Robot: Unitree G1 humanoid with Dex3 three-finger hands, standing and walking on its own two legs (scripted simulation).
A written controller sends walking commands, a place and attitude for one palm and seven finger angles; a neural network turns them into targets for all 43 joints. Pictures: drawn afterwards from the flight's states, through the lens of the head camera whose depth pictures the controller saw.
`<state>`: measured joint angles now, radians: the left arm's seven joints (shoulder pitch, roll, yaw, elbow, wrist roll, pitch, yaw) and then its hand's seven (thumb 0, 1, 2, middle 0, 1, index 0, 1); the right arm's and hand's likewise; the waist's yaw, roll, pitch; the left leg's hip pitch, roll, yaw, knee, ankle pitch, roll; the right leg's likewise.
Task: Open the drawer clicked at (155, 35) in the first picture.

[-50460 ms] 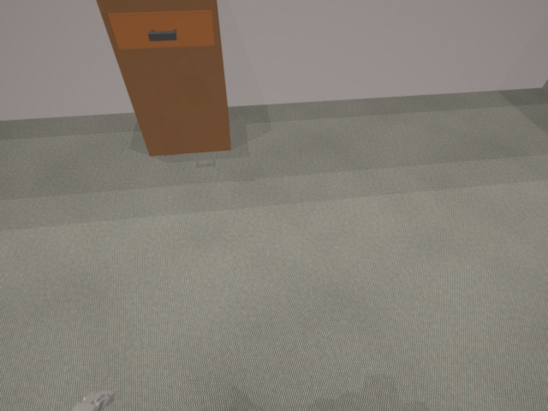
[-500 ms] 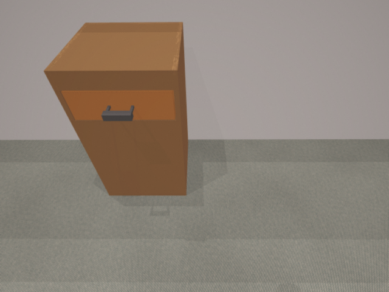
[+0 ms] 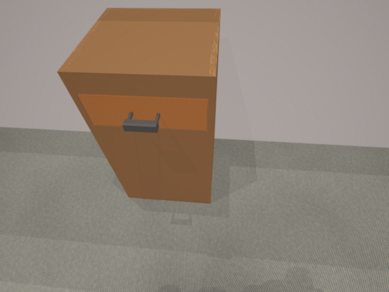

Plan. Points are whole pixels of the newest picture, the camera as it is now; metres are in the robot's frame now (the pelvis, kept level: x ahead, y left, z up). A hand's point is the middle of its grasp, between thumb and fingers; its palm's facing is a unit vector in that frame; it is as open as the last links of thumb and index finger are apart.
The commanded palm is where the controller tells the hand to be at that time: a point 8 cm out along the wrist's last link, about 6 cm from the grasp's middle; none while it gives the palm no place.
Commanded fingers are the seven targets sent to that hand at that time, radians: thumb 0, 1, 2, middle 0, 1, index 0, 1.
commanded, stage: come to a stop and stand still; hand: left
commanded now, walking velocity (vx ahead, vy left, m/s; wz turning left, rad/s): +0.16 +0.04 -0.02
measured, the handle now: (142, 120) +0.62 +0.22 -0.08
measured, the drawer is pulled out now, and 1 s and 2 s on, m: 0.00 0.00 0.00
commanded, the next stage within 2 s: none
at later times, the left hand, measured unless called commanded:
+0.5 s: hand (113, 268) +0.19 +0.22 -0.15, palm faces +0.02 -0.95 -0.30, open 7.4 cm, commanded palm none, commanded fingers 0.00 0.90 0.90 -0.20 -0.30 -0.20 -0.30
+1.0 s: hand out of the picture +0.13 +0.16 -0.16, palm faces +0.06 -0.97 -0.22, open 7.4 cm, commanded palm none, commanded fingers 0.00 0.90 0.90 -0.20 -0.30 -0.20 -0.30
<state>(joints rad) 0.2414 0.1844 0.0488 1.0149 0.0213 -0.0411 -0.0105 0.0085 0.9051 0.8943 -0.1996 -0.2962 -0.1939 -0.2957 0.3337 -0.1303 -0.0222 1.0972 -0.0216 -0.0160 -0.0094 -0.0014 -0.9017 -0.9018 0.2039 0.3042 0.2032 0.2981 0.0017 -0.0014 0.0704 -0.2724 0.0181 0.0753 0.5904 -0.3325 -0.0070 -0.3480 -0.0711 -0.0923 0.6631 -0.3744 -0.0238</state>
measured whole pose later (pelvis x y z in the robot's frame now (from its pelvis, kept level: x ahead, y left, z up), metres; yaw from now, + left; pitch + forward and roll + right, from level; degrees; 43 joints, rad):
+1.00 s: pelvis +0.08 -0.02 +0.01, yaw +0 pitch -1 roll +0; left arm 0.20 0.17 0.03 1.02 0.01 0.01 0.04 0.01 0.90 0.89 -0.21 -0.30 -0.20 -0.30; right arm 0.19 -0.21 -0.05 1.00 -0.01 0.03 -0.01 0.00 -0.90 -0.90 0.20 0.30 0.20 0.30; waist 0.01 0.02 0.08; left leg -0.20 0.04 -0.02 0.51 -0.29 -0.02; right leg -0.28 0.02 -0.06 0.50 -0.21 -0.04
